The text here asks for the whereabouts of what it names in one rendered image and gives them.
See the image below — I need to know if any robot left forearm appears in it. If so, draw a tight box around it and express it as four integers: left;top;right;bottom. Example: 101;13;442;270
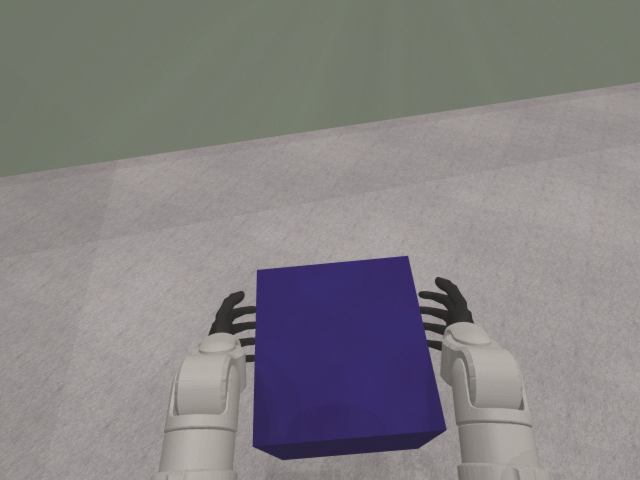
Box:
150;333;246;480

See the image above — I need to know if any carton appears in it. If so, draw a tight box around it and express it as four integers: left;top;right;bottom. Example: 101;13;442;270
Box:
253;256;447;460

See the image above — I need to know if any right robot hand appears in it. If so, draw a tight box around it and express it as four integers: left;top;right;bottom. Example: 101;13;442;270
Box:
418;277;474;351

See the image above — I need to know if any robot right forearm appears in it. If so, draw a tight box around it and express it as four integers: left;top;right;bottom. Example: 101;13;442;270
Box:
440;322;551;480

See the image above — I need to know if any left robot hand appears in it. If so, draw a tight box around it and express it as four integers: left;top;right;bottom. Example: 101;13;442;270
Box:
208;291;256;362

